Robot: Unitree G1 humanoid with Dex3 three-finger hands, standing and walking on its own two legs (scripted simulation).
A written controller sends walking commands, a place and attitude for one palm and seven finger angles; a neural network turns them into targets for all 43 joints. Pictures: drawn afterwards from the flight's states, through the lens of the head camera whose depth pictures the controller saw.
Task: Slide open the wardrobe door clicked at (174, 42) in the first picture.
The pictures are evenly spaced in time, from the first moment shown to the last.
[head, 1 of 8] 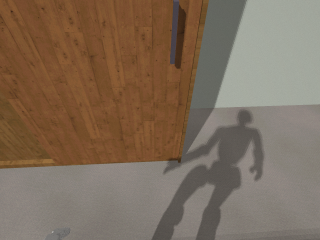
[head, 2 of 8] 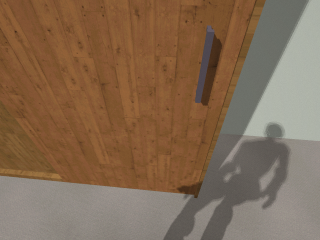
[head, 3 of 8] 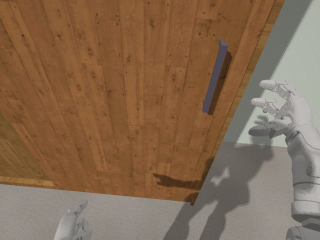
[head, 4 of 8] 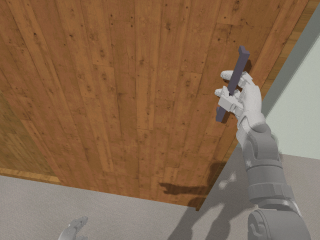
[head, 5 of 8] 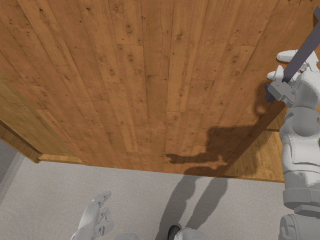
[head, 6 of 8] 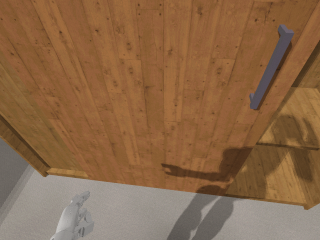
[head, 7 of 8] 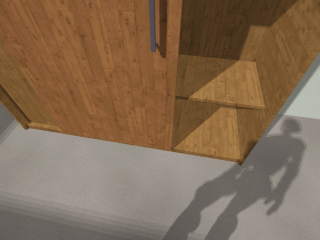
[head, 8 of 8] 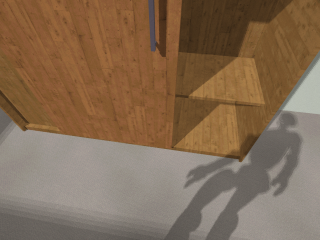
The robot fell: no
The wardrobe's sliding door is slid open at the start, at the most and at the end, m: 0.00 0.48 0.48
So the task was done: yes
